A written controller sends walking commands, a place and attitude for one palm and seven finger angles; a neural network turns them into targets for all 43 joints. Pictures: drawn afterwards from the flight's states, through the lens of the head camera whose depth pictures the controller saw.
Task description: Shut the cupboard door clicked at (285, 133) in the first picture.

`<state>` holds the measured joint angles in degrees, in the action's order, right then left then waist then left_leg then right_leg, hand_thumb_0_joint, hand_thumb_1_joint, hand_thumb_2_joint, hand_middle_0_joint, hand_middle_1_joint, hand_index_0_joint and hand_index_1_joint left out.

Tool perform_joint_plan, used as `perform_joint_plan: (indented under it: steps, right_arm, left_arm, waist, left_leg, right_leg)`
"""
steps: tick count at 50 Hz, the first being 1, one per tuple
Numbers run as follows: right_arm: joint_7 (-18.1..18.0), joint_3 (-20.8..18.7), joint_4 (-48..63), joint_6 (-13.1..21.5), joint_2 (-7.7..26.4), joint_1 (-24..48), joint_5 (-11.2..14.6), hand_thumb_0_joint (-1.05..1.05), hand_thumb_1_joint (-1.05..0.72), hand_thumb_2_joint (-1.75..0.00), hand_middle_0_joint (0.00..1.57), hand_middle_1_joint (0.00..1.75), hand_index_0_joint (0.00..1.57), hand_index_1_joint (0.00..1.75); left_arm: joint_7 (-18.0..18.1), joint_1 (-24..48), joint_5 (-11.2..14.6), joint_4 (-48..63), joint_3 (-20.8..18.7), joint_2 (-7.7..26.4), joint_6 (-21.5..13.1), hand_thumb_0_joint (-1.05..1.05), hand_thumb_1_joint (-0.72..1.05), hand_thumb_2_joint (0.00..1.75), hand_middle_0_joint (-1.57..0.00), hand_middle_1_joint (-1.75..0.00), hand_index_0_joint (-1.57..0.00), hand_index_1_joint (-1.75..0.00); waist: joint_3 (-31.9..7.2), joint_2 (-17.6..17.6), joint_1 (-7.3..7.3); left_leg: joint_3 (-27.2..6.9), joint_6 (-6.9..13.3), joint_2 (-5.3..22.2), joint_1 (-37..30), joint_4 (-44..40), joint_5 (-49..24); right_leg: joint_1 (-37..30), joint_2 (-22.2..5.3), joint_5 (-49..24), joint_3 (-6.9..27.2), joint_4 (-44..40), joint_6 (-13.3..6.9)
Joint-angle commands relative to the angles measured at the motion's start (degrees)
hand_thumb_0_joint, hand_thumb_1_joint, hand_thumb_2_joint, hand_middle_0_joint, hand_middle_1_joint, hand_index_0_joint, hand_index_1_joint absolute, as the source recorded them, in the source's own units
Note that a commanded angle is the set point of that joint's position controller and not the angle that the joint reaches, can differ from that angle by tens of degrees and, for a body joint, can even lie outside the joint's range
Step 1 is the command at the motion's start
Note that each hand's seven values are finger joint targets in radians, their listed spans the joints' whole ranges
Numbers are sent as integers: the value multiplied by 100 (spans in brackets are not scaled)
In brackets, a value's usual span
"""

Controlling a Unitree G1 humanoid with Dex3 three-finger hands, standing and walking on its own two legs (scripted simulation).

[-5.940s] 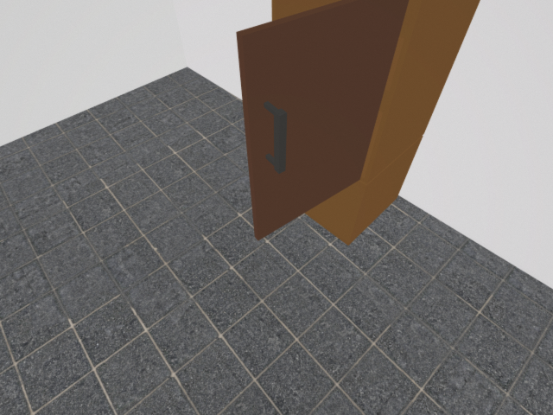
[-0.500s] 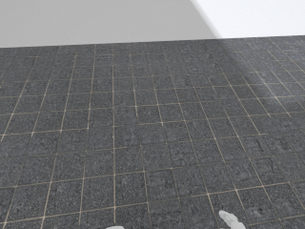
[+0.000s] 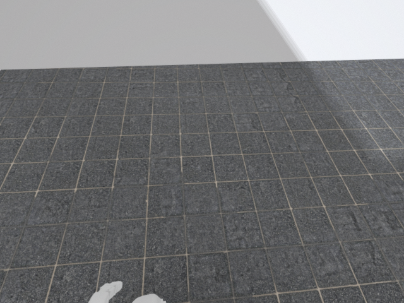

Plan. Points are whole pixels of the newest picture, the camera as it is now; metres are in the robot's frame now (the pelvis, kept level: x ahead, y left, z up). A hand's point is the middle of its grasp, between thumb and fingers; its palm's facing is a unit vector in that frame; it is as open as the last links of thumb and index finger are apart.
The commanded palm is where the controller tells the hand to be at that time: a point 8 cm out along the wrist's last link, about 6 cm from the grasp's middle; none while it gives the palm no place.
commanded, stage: walk to a spot facing it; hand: left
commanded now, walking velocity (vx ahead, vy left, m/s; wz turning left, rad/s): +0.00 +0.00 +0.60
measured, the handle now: out of the picture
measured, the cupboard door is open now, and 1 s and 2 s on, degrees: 81 81 81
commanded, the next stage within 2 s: none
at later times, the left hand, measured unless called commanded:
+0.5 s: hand out of the picture +0.06 +0.20 -0.16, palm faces +0.28 -0.91 -0.30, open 7.4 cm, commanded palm none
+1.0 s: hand out of the picture -0.04 +0.19 -0.17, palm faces +0.59 -0.76 -0.25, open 7.4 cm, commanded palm none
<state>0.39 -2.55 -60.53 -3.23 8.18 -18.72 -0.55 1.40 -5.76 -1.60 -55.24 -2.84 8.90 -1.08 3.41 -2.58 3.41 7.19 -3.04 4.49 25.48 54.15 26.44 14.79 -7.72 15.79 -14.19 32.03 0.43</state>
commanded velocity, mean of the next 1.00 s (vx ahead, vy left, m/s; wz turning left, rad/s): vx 0.00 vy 0.00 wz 0.60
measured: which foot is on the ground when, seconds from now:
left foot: up 0.00-0.06, down 0.08-0.44, up 0.46-0.78, down 0.80-1.00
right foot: down 0.00-0.08, up 0.10-0.42, down 0.44-0.80, up 0.82-1.00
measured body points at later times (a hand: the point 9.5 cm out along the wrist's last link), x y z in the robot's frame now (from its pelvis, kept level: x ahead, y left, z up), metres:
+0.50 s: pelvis +0.03 -0.03 -0.01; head +0.08 -0.04 +0.44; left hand +0.05 +0.24 -0.13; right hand +0.19 -0.27 -0.15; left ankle +0.04 +0.10 -0.71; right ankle +0.07 -0.14 -0.73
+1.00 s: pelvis +0.03 -0.03 +0.00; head +0.06 +0.01 +0.45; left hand -0.07 +0.23 -0.15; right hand +0.27 -0.17 -0.13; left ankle -0.01 +0.07 -0.73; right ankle +0.10 -0.17 -0.67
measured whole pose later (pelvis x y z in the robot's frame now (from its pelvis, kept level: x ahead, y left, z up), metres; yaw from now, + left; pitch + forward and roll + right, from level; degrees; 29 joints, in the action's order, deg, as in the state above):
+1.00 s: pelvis +0.03 -0.03 +0.00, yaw +35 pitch +1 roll +0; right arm 0.4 -2.5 -51.4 -2.5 11.9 -6.7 -1.2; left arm 0.4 -9.9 -1.4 -52.8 -4.6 15.1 3.5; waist 6.0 -2.2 -1.2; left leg 1.0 1.3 -0.1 17.9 31.1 13.9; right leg 27.7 -5.3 24.6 -1.4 60.6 4.7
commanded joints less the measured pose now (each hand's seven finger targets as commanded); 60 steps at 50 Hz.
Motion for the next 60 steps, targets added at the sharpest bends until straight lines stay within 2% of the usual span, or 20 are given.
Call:
perform_joint_plan:
  steps: [1,2,4,5,10,17,20,22,23,27,34,38,39,40,41,46,56,57,59,60]
  right_arm:
    - [54,-115,475,109,393,-334,-63,0,-90,-90,20,30,20,30]
    - [63,-165,474,140,567,-536,-79,0,-90,-90,20,30,20,30]
    - [-39,-412,640,229,1631,-908,-158,0,-90,-90,20,30,20,30]
    - [-93,-439,672,233,1789,-870,-163,0,-90,-90,20,30,20,30]
    - [-185,-296,961,368,1355,264,-101,0,-90,-90,20,30,20,30]
    - [-77,-428,1090,188,1632,665,-113,0,-90,-90,20,30,20,30]
    - [-39,-453,1290,119,1614,1106,-63,0,-90,-90,20,30,20,30]
    - [38,-362,1544,103,1003,1190,8,0,-90,-90,20,30,20,30]
    - [71,-392,1593,91,1215,1313,-46,0,-90,-90,20,30,20,30]
    - [137,-338,1259,-12,1054,1185,-45,0,-90,-90,20,30,20,30]
    - [165,-168,1353,46,817,1732,15,0,-90,-90,20,30,20,30]
    - [138,-202,1272,100,1007,1289,-3,0,-90,-90,20,30,20,30]
    - [127,-283,1175,140,1318,884,-28,0,-90,-90,20,30,20,30]
    - [90,-460,1143,178,2006,474,-88,0,-90,-90,20,30,20,30]
    - [44,-512,1012,127,2267,84,-64,0,-90,-90,20,30,20,30]
    - [-94,-356,1241,197,1662,1089,-86,0,-90,-90,20,30,20,30]
    - [-35,-463,1327,99,1666,1206,-73,0,-90,-90,20,30,20,30]
    - [-12,-443,1393,98,1485,1258,-34,0,-90,-90,20,30,20,30]
    - [54,-388,1591,106,1134,1333,-29,0,-90,-90,20,30,20,30]
    - [46,-415,1454,63,1252,1282,-72,0,-90,-90,20,30,20,30]
  left_arm:
    - [25,-106,3,296,-283,1071,69,0,90,90,-20,-30,-20,-30]
    - [7,-123,49,344,-283,1003,121,0,90,90,-20,-30,-20,-30]
    - [-22,-31,97,763,-163,495,230,0,90,90,-20,-30,-20,-30]
    - [-41,250,40,902,-170,629,231,0,90,90,-20,-30,-20,-30]
    - [-85,-155,42,524,-217,670,218,0,90,90,-20,-30,-20,-30]
    - [-58,-286,90,649,-152,722,247,0,90,90,-20,-30,-20,-30]
    - [-36,-961,92,548,-202,868,168,0,90,90,-20,-30,-20,-30]
    - [38,-1177,-56,610,-364,1742,72,0,90,90,-20,-30,-20,-30]
    - [46,-967,-12,736,-291,1821,105,0,90,90,-20,-30,-20,-30]
    - [48,-450,24,806,-136,1161,3,0,90,90,-20,-30,-20,-30]
    - [52,-1175,-21,531,-264,1532,7,0,90,90,-20,-30,-20,-30]
    - [-7,-961,27,496,-328,1566,60,0,90,90,-20,-30,-20,-30]
    - [-32,-864,72,574,-319,1504,89,0,90,90,-20,-30,-20,-30]
    - [-75,-801,110,806,-255,1113,126,0,90,90,-20,-30,-20,-30]
    - [-39,-357,50,1041,-160,1023,184,0,90,90,-20,-30,-20,-30]
    - [-93,-375,33,682,-231,1005,305,0,90,90,-20,-30,-20,-30]
    - [-47,-788,92,745,-214,946,187,0,90,90,-20,-30,-20,-30]
    - [-11,-1043,66,724,-277,1172,133,0,90,90,-20,-30,-20,-30]
    - [45,-1038,-31,815,-354,1910,91,0,90,90,-20,-30,-20,-30]
    - [77,-796,13,844,-313,1606,43,0,90,90,-20,-30,-20,-30]
  waist:
    - [-280,-362,-27]
    - [-374,148,71]
    - [-522,2647,318]
    - [-675,1516,307]
    - [-802,1031,-225]
    - [-633,1152,-183]
    - [-699,970,-502]
    - [-504,-1622,-663]
    - [-389,-1039,-625]
    - [-368,-921,-241]
    - [-672,-909,-651]
    - [-702,-664,-372]
    - [-905,-102,-114]
    - [-1135,1710,100]
    - [-1032,1704,287]
    - [-443,1105,-250]
    - [-654,1030,-467]
    - [-726,566,-618]
    - [-559,-1290,-718]
    - [-528,-1216,-540]
  left_leg:
    - [186,23,-21,-804,-1474,-908]
    - [54,63,-34,-1324,-2209,-1364]
    - [-3507,1307,2148,-1571,-3795,-2816]
    - [-3592,1565,2226,-1254,-3825,-1996]
    - [-2005,1107,1179,-1600,-3389,-3398]
    - [-2134,1143,938,-1140,-3398,-2498]
    - [-2129,885,599,-343,-2959,-1857]
    - [-664,45,-827,1204,-709,476]
    - [-884,82,-594,856,504,797]
    - [-747,-93,-248,856,1426,-199]
    - [-115,-98,-341,189,-959,24]
    - [-19,65,-389,-1141,-2519,-1040]
    - [-366,240,-36,-2086,-3000,-2066]
    - [-2499,1029,1546,-3019,-3139,-4063]
    - [-2955,1668,2232,-2730,-3253,-4671]
    - [-2002,1135,996,-1401,-3573,-2536]
    - [-2421,957,518,-462,-3010,-2097]
    - [-2228,698,178,101,-2541,-1567]
    - [-889,85,-755,1054,184,864]
    - [-1138,101,-485,1021,1072,622]
  right_leg:
    - [430,-1329,-248,374,-655,-382]
    - [680,-1165,169,244,-23,-200]
    - [2127,171,2473,540,2669,401]
    - [2018,181,2027,1150,3434,285]
    - [2095,205,640,1468,3511,435]
    - [813,618,871,1198,1293,351]
    - [-536,672,-67,1096,-372,268]
    - [-1203,-1659,236,3514,-1991,-616]
    - [-365,-2143,-184,3439,-1994,-1010]
    - [-530,-1044,-2191,1657,-1273,-683]
    - [-1590,-1301,-3794,1103,-668,-729]
    - [-807,-1248,-2980,660,28,-322]
    - [-100,-1102,-2275,388,792,-22]
    - [1507,-251,900,185,2128,449]
    - [1975,11,2365,806,2981,437]
    - [1747,123,814,1413,3253,429]
    - [-501,729,114,1108,-81,292]
    - [-1233,362,-53,1461,-939,200]
    - [-1030,-2088,-214,3542,-1885,-876]
    - [-738,-1876,-751,3311,-1705,-975]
